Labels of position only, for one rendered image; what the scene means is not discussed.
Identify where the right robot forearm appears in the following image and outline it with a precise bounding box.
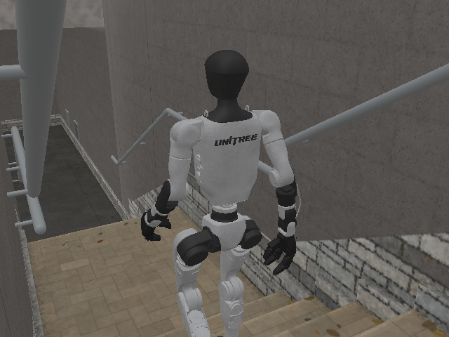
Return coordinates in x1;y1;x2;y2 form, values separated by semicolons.
276;173;297;237

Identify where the right robot upper arm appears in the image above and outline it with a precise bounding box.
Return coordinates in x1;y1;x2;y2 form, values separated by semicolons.
251;110;294;187

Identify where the left robot thigh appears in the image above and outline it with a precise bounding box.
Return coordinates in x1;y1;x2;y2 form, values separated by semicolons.
173;228;213;312

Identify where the robot left hand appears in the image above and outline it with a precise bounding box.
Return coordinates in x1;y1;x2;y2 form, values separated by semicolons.
141;212;171;241

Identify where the humanoid robot head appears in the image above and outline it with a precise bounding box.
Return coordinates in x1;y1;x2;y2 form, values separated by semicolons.
203;50;253;123

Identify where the left robot upper arm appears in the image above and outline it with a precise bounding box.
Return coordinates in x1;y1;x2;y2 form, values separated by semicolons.
168;118;203;201

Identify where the left robot forearm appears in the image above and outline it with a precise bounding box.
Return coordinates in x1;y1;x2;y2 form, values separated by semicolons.
145;180;178;227

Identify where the robot right hand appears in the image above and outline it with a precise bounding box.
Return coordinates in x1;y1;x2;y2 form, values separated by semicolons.
263;232;297;275

